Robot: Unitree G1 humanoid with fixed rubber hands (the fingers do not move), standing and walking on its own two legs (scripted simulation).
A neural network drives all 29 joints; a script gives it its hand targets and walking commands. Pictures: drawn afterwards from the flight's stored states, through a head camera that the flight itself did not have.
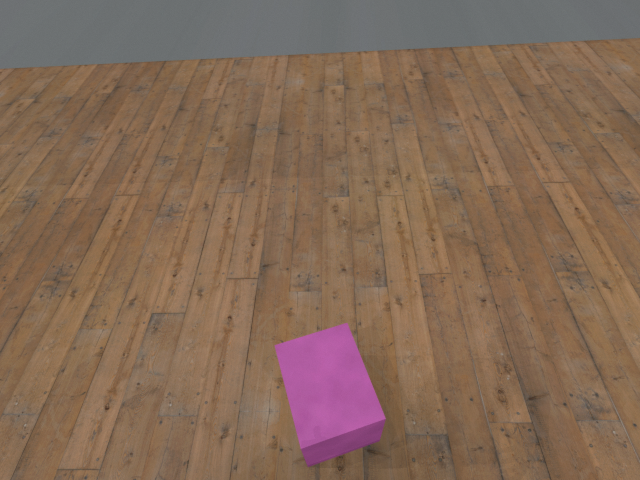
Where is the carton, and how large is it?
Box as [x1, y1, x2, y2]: [274, 323, 385, 466]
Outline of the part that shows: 347,323 274,345 300,447 308,466 378,441 384,423 384,415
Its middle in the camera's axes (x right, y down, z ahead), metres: +0.03 +0.43 +1.10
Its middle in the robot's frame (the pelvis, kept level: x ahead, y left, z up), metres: +0.44 +0.02 -0.65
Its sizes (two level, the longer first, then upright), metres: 0.274 0.216 0.226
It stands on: the floor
